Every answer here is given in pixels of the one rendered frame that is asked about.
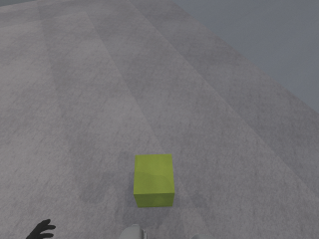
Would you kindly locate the left robot hand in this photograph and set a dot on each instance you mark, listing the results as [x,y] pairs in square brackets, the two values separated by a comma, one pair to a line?
[43,226]

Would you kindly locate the carton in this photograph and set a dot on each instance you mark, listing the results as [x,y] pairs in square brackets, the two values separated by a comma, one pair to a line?
[153,180]

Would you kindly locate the robot left thigh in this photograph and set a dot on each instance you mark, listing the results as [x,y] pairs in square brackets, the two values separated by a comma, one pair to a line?
[133,232]

